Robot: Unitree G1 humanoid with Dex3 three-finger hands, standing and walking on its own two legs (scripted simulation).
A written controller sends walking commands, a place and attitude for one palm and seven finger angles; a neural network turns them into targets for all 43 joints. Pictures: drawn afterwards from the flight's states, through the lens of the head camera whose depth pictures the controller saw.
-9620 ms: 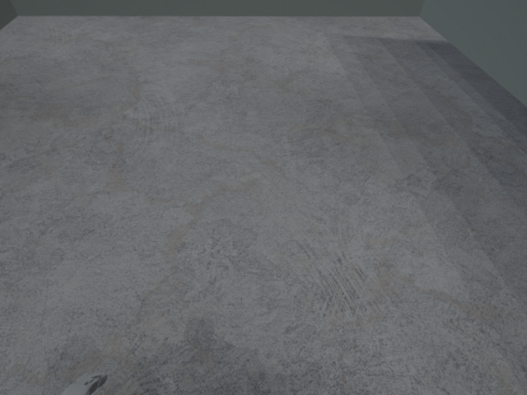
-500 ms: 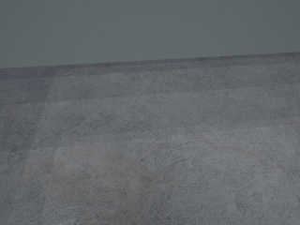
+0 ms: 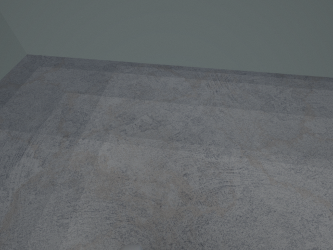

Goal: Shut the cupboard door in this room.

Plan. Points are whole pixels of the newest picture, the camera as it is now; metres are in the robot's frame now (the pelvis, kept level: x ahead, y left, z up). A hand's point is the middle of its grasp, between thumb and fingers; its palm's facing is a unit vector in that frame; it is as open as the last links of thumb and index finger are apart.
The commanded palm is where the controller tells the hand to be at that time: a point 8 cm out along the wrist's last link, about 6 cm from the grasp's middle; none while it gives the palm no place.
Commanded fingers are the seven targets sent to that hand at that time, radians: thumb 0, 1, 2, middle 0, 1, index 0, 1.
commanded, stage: turn or walk to find it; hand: left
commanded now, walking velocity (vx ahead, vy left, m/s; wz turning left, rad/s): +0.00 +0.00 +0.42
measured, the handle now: out of the picture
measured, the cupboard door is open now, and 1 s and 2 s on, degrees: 83 83 83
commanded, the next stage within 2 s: none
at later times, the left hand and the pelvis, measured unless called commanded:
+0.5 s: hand out of the picture +0.04 +0.24 -0.16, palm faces +0.19 -0.95 -0.26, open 7.4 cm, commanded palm none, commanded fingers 0.00 0.90 0.90 -0.20 -0.30 -0.20 -0.30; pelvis -0.02 +0.02 +0.00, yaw +10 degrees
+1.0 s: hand out of the picture -0.08 +0.17 -0.15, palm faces +0.43 -0.86 -0.26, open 7.3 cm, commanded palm none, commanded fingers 0.00 0.90 0.90 -0.20 -0.30 -0.20 -0.30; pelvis -0.04 -0.02 +0.00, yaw +24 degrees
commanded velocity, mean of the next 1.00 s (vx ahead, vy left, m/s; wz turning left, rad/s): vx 0.00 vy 0.00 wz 0.42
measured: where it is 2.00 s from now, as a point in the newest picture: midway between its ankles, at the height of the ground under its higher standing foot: outside the picture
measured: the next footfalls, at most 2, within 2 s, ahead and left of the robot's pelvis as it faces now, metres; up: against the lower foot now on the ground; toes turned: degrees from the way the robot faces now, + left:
left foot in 0.08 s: +0.02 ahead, +0.14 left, +0.00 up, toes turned +7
right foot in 0.60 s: +0.04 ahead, -0.10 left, +0.00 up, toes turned +9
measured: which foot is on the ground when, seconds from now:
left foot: up 0.00-0.06, down 0.08-0.60, up 0.62-1.00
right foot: down 0.00-0.08, up 0.10-0.58, down 0.60-1.00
